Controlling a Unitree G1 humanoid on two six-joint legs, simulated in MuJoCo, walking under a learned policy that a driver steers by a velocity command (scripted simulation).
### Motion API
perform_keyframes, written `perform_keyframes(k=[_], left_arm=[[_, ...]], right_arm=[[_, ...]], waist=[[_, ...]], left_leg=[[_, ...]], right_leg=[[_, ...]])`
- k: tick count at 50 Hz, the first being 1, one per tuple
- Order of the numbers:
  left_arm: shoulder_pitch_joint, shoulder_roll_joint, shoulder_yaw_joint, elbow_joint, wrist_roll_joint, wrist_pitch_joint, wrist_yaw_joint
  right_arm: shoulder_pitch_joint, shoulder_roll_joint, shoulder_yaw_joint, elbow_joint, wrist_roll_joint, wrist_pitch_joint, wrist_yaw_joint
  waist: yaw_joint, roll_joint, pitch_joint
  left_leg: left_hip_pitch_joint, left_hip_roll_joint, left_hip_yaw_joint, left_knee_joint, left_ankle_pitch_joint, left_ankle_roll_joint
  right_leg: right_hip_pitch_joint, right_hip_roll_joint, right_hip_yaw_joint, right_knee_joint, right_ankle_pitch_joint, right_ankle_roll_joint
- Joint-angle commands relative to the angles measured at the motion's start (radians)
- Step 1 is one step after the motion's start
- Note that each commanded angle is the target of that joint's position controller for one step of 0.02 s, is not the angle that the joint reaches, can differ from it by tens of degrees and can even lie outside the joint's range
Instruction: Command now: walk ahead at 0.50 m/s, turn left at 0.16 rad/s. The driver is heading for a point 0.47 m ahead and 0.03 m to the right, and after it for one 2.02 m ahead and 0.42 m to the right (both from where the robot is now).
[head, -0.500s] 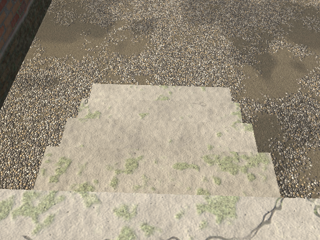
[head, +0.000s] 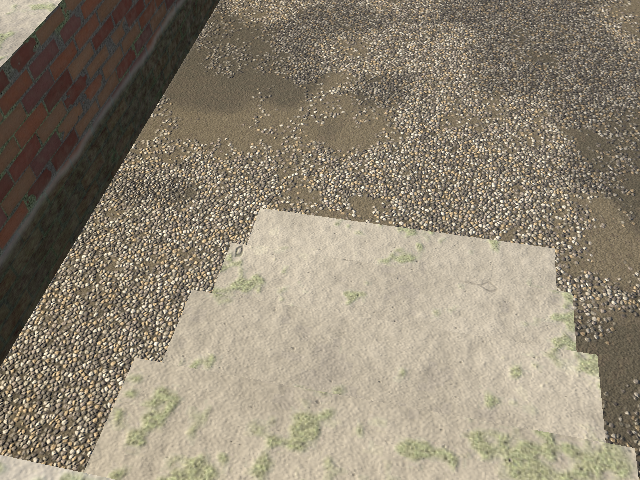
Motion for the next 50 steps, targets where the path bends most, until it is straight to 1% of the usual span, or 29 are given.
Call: perform_keyframes(k=[1,3,5,9,13,14,16,18,20,21,22,23,24,25,26,27,30,31,32,33,34,36,37,39,42,44,46,47,50], left_arm=[[0.112,0.08,0.02,-0.002,-0.004,-0.022,0.002],[0.161,0.092,0.023,0.026,-0.013,-0.04,-0.005],[0.196,0.107,0.026,0.045,-0.016,-0.044,-0.005],[0.264,0.097,0.017,0.069,-0.028,-0.027,0.002],[0.295,0.129,0.015,0.079,-0.031,-0.019,0.009],[0.312,0.131,0.016,0.087,-0.02,-0.014,0.007],[0.316,0.131,0.012,0.087,-0.016,-0.007,0.005],[0.323,0.147,0.013,0.095,-0.017,0.006,0.017],[0.297,0.151,0.011,0.096,-0.012,0.018,0.031],[0.279,0.149,0.011,0.088,-0.019,0.025,0.032],[0.289,0.117,0.003,0.049,-0.027,0.023,0.033],[0.427,0.038,-0.008,0.052,-0.027,0.026,0.02],[0.358,0.163,0.028,0.071,-0.001,0.033,0.025],[0.299,0.161,0.037,0.056,-0.01,0.031,0.019],[0.269,0.145,0.037,0.057,-0.016,0.034,0.016],[0.259,0.13,0.037,0.058,-0.015,0.046,0.008],[0.246,0.1,0.035,0.068,0.004,0.078,-0.005],[0.228,0.092,0.036,0.063,0.003,0.086,-0.006],[0.226,0.096,0.04,0.069,0.004,0.094,-0.006],[0.208,0.099,0.043,0.067,0.002,0.098,-0.006],[0.141,0.115,0.053,0.037,-0.01,0.096,-0.008],[0.069,0.13,0.066,0.019,0.002,0.09,-0.007],[0.063,0.119,0.064,0.016,-0.003,0.088,-0.012],[-0.002,0.114,0.062,0.004,0.012,0.09,-0.013],[-0.004,0.099,0.055,0.026,0.018,0.083,-0.032],[-0.053,0.082,0.045,0.016,0.022,0.079,-0.042],[-0.118,0.07,0.037,-0.002,0.029,0.076,-0.039],[-0.146,0.072,0.033,-0.013,0.025,0.074,-0.035],[-0.159,0.034,0.012,-0.014,-0.014,0.065,-0.028]], right_arm=[[0.036,-0.072,-0.012,-0.068,-0.012,0.006,0.013],[0.041,-0.062,-0.011,-0.067,-0.01,0.023,0.015],[-0.014,-0.054,-0.007,-0.087,-0.013,0.033,0.017],[-0.198,-0.031,0.011,-0.149,-0.016,0.03,0.02],[-0.336,-0.014,0.027,-0.189,-0.009,0.018,0.032],[-0.323,-0.009,0.032,-0.178,-0.014,0.025,0.031],[-0.344,-0.026,0.03,-0.19,-0.011,0.026,0.03],[-0.328,-0.036,0.026,-0.19,-0.012,0.021,0.025],[-0.178,-0.052,0.014,-0.146,-0.009,0.007,0.016],[-0.032,-0.072,0.002,-0.096,-0.017,-0.008,0.01],[0.116,-0.158,-0.019,-0.075,-0.032,-0.018,0.0],[0.108,-0.214,-0.036,-0.07,-0.002,-0.008,0.006],[0.051,-0.154,-0.025,-0.074,0.032,0.005,0.018],[-0.031,-0.112,-0.01,-0.09,0.024,0.006,0.025],[-0.071,-0.076,0.0,-0.091,0.014,0.003,0.031],[-0.088,-0.066,0.003,-0.09,0.012,-0.002,0.026],[-0.034,-0.076,0.001,-0.048,0.01,-0.016,0.01],[-0.008,-0.093,-0.002,-0.033,0.017,-0.019,0.005],[0.014,-0.122,-0.011,-0.022,-0.002,-0.028,0.002],[0.029,-0.118,-0.009,-0.013,0.001,-0.03,0.002],[0.03,-0.133,-0.007,-0.009,0.0,-0.042,0.007],[0.08,-0.126,-0.006,0.036,0.018,-0.062,0.003],[0.066,-0.131,-0.006,0.039,0.021,-0.065,-0.001],[0.066,-0.11,0.004,0.054,0.025,-0.062,-0.012],[0.088,-0.098,0.017,0.053,0.012,-0.048,-0.028],[0.129,-0.091,0.023,0.054,-0.001,-0.044,-0.036],[0.167,-0.083,0.028,0.066,-0.015,-0.037,-0.046],[0.187,-0.083,0.028,0.069,-0.018,-0.034,-0.048],[0.193,-0.077,0.026,0.084,-0.036,-0.02,-0.059]], waist=[[0.016,-0.099,-0.031],[0.003,-0.114,-0.04],[0.003,-0.111,-0.032],[0.038,-0.108,0.003],[0.074,-0.108,0.013],[0.075,-0.124,-0.008],[0.073,-0.113,0.01],[0.066,-0.117,0.012],[-0.003,-0.093,-0.026],[-0.063,-0.051,-0.091],[-0.099,0.093,-0.218],[-0.022,0.249,-0.253],[-0.031,0.089,-0.132],[0.002,0.06,-0.046],[0.025,0.029,-0.002],[0.05,0.042,0.017],[0.054,0.013,0.006],[0.062,0.011,0.007],[0.052,0.006,0.003],[0.052,-0.001,0.007],[0.049,0.018,0.032],[0.036,0.036,0.052],[0.048,0.029,0.063],[0.041,0.024,0.048],[0.039,0.015,0.035],[0.01,0.008,0.047],[-0.026,0.009,0.066],[-0.05,0.004,0.081],[-0.092,0.01,0.107]], left_leg=[[-0.252,0.108,-0.028,0.037,0.067,-0.017],[-0.227,0.113,-0.007,-0.021,0.078,-0.031],[-0.278,0.129,0.023,-0.07,0.127,-0.044],[-0.361,0.18,0.065,-0.271,0.296,-0.063],[-0.271,0.151,0.124,-0.499,0.4,-0.061],[-0.219,0.134,0.148,-0.447,0.39,-0.061],[-0.182,0.123,0.153,-0.491,0.335,-0.046],[-0.161,0.114,0.144,-0.541,0.233,-0.022],[-0.01,0.078,0.136,-0.652,0.168,0.01],[0.159,0.091,0.111,-0.741,0.231,0.04],[0.394,0.32,-0.145,-0.781,0.278,0.101],[0.544,0.498,-0.503,-0.84,0.256,0.246],[0.425,0.461,-0.457,-0.867,0.219,0.252],[0.299,0.431,-0.345,-0.898,0.274,0.24],[0.21,0.391,-0.258,-0.938,0.328,0.21],[0.174,0.35,-0.204,-0.968,0.329,0.175],[0.153,0.316,-0.122,-0.999,0.477,0.158],[0.164,0.313,-0.1,-1.004,0.512,0.159],[0.17,0.315,-0.086,-0.981,0.51,0.165],[0.17,0.309,-0.08,-0.977,0.507,0.156],[0.176,0.285,-0.071,-0.997,0.431,0.148],[0.257,0.294,-0.087,-0.965,0.388,0.117],[0.195,0.268,-0.053,-0.975,0.341,0.12],[0.152,0.249,-0.039,-0.91,0.304,0.116],[0.072,0.235,-0.027,-0.771,0.263,0.112],[0.06,0.235,-0.049,-0.68,0.206,0.121],[0.084,0.242,-0.071,-0.572,0.192,0.129],[0.121,0.241,-0.083,-0.519,0.203,0.131],[0.092,0.231,-0.02,-0.389,0.27,0.095]], right_leg=[[0.205,-0.287,0.364,-0.301,0.163,-0.134],[0.19,-0.263,0.296,-0.312,0.306,-0.132],[0.199,-0.25,0.247,-0.334,0.333,-0.139],[0.229,-0.217,0.179,-0.378,0.342,-0.128],[0.248,-0.191,0.124,-0.367,0.433,-0.103],[0.249,-0.203,0.109,-0.345,0.514,-0.102],[0.26,-0.217,0.103,-0.322,0.523,-0.108],[0.333,-0.25,0.125,-0.276,0.535,-0.115],[0.365,-0.251,0.124,-0.123,0.652,-0.095],[0.319,-0.218,0.09,0.06,0.638,-0.078],[0.147,-0.152,0.033,0.371,0.306,-0.045],[-0.182,0.03,0.025,0.633,-0.391,-0.005],[-0.275,-0.015,0.133,0.688,-0.358,-0.01],[-0.258,-0.046,0.155,0.69,-0.279,-0.01],[-0.219,-0.073,0.163,0.642,-0.226,-0.006],[-0.199,-0.098,0.16,0.58,-0.207,0.006],[-0.166,-0.08,0.13,0.537,-0.134,0.05],[-0.191,-0.091,0.121,0.52,-0.1,0.057],[-0.22,-0.092,0.119,0.548,-0.016,0.047],[-0.252,-0.098,0.124,0.541,0.028,0.043],[-0.31,-0.099,0.132,0.489,0.076,0.043],[-0.408,-0.107,0.202,0.403,0.152,0.043],[-0.371,-0.103,0.172,0.324,0.227,0.045],[-0.323,-0.091,0.139,0.261,0.375,0.049],[-0.262,-0.079,0.125,0.204,0.545,0.028],[-0.284,-0.068,0.114,0.187,0.594,0.017],[-0.32,-0.07,0.091,0.155,0.601,0.017],[-0.358,-0.071,0.089,0.116,0.58,0.022],[-0.23,-0.06,0.062,-0.047,0.582,0.021]])
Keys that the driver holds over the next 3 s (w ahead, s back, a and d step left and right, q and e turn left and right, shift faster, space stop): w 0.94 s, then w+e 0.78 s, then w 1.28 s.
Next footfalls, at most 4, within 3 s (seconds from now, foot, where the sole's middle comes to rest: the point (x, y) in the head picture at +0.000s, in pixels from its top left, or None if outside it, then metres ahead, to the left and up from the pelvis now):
0.44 left None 0.31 0.10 -0.77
1.10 right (360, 443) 0.62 -0.06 -0.94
1.70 left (291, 345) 1.00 0.11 -1.12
2.40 right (400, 301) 1.26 -0.27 -1.30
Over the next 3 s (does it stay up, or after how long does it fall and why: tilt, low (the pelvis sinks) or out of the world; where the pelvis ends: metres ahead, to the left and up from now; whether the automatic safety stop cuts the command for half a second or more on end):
stays up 1.45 -0.24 -0.64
